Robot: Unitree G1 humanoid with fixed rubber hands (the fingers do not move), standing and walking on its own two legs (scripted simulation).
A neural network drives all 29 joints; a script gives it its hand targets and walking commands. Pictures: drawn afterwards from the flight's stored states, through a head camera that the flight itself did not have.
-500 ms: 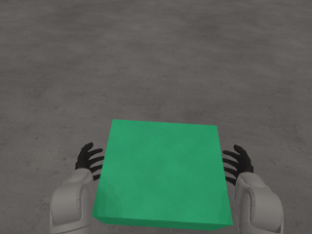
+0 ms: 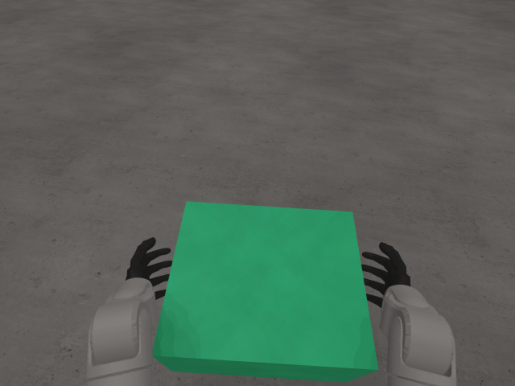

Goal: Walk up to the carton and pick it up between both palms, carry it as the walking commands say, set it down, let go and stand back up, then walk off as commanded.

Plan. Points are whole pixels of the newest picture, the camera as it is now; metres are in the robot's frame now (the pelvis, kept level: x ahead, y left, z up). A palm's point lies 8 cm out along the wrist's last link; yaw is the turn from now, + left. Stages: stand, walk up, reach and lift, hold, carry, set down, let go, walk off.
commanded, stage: carry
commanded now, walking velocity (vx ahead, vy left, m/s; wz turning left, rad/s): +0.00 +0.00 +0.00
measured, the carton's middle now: (264, 289) +0.31 +0.00 -0.01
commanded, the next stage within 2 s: hold in 0.84 s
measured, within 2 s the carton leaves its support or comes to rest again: neither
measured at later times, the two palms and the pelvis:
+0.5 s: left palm (137, 303) +0.25 +0.18 +0.06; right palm (395, 309) +0.25 -0.18 +0.06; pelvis -0.02 +0.00 +0.00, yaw +0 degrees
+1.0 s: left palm (129, 325) +0.22 +0.19 +0.03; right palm (385, 322) +0.24 -0.17 +0.04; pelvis -0.04 +0.00 +0.01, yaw +1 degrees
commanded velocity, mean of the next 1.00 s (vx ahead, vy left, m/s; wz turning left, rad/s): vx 0.00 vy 0.00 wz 0.00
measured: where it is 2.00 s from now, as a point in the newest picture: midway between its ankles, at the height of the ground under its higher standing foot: outside the picture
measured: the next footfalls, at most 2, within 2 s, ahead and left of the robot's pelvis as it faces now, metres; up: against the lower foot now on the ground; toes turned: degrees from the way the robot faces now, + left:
none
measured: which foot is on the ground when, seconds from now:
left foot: down 0.00-1.00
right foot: down 0.00-1.00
